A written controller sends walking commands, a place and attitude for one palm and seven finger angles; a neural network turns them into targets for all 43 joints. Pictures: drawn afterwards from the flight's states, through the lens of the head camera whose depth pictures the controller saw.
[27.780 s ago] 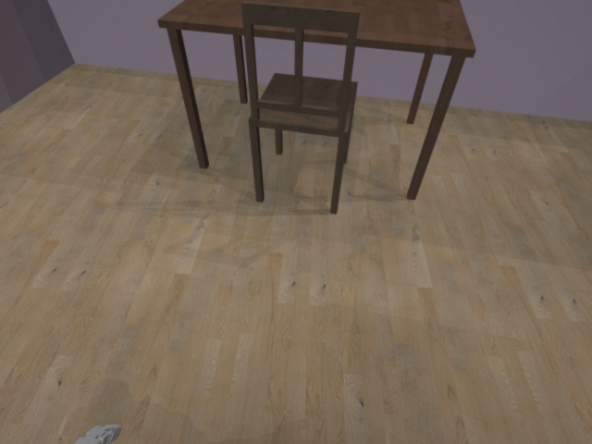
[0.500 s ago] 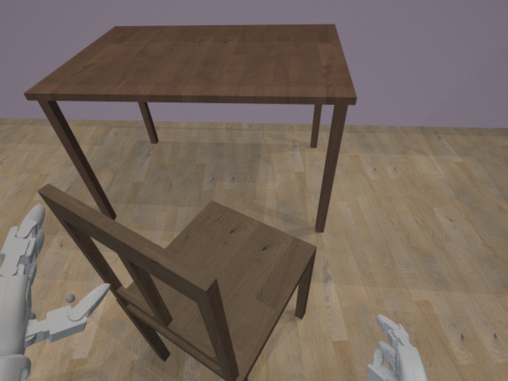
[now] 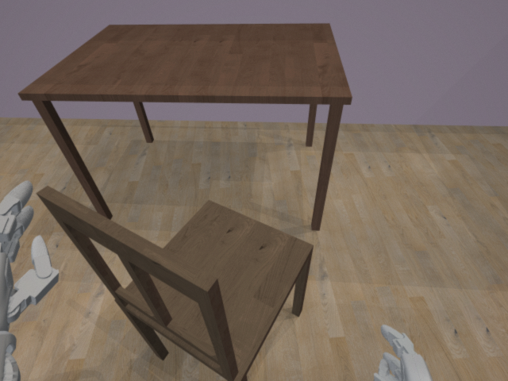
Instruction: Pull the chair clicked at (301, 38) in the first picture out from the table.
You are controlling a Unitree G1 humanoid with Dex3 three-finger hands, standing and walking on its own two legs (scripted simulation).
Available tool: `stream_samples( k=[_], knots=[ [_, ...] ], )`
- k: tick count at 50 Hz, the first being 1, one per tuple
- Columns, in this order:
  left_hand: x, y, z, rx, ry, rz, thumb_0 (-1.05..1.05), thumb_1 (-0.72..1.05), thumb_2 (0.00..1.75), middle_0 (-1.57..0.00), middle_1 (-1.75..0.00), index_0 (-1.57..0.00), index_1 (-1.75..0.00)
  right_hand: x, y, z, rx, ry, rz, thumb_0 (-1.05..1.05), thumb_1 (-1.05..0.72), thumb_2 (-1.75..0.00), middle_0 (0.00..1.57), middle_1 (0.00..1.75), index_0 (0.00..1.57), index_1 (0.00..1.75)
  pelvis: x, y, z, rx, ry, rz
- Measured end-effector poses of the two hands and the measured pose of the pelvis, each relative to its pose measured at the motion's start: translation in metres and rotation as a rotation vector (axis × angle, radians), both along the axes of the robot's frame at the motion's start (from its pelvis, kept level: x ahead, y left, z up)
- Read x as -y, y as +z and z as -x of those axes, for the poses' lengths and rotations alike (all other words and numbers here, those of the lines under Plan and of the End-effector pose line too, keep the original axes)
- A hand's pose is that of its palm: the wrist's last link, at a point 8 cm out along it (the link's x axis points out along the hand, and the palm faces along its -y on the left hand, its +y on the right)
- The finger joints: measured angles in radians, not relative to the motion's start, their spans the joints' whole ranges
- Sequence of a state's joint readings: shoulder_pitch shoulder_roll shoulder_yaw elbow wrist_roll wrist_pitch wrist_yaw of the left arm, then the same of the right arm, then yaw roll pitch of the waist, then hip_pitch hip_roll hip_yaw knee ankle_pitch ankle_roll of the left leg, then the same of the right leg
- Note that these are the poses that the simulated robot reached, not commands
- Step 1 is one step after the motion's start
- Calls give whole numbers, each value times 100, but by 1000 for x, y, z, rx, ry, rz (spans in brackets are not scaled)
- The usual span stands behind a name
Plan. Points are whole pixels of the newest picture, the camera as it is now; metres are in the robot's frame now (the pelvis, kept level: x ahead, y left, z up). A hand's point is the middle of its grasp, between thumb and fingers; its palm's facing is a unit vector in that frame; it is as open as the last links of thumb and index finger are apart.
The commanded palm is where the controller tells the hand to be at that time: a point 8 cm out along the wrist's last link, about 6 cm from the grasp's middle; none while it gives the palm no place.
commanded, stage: draw the hand back to the body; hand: left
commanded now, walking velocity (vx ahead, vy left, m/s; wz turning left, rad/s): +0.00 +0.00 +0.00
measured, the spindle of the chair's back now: (149, 291) +0.29 +0.26 -0.09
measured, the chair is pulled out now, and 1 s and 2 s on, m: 0.56 0.56 0.56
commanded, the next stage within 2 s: step back with the hand held close in 0.06 s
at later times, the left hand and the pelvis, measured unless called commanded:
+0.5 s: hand (57, 282) +0.18 +0.26 +0.16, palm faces +0.34 -0.76 -0.55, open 7.4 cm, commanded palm +0.11 +0.30 +0.17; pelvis -0.03 +0.01 +0.00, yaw +0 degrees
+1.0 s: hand (14, 325) +0.12 +0.27 +0.16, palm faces +0.44 -0.74 -0.51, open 7.4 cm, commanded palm +0.06 +0.30 +0.17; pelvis -0.08 +0.00 -0.01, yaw +1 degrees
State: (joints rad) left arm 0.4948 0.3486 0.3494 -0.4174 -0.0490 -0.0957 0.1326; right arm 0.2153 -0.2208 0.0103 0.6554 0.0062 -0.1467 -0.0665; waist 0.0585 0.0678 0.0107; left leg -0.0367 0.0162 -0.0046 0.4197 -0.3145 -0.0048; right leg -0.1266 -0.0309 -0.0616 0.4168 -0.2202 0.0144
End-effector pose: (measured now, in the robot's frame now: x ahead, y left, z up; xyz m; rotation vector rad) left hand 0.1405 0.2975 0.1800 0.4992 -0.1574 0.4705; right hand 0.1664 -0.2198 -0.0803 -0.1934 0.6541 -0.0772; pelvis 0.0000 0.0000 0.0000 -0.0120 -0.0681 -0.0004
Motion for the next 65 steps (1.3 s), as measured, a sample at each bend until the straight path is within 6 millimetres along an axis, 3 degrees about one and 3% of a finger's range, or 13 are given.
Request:
stream_samples(
  k=[13, 21, 31, 42, 50, 65],
  knots=[
    [-4, 7, 2, 50, 5, -10, 2, 88, 90, -21, -30, -21, -31, -5, 2, 3, 6, 16, -12, 2, -91, -90, 20, 30, 20, 30, 1, 0, 13, -7, -2, 0],
    [6, 2, -5, -43, -95, -85, 2, 89, 90, -21, -30, -21, -31, 8, -3, 21, -67, -49, 19, 2, -90, -90, 20, 30, 20, 30, -4, 0, 24, -67, -10, -11],
    [-3, 7, 22, -46, -87, -139, 2, 88, 90, -21, -30, -22, -31, 13, -5, 43, -95, -106, 34, 2, -91, -90, 20, 30, 20, 30, -6, -4, 41, -79, -4, -20],
    [0, -7, 52, 7, -59, -75, 2, 88, 90, -21, -30, -21, -31, 10, -2, 65, -73, -52, 58, 2, -91, -90, 20, 30, 20, 30, -2, -9, 71, -90, -2, -10],
    [-4, 3, 60, 63, -83, -145, 2, 88, 90, -21, -30, -21, -31, 10, -2, 87, -82, -62, 75, 2, -90, -90, 20, 30, 20, 30, -2, -12, 80, -90, 16, -13],
    [2, 0, 65, 90, -119, -137, 2, 88, 90, -21, -30, -21, -31, 17, -8, 98, -113, -57, 98, 2, -90, -90, 20, 30, 21, 30, -2, -16, 91, -110, 15, -7]
  ],
)
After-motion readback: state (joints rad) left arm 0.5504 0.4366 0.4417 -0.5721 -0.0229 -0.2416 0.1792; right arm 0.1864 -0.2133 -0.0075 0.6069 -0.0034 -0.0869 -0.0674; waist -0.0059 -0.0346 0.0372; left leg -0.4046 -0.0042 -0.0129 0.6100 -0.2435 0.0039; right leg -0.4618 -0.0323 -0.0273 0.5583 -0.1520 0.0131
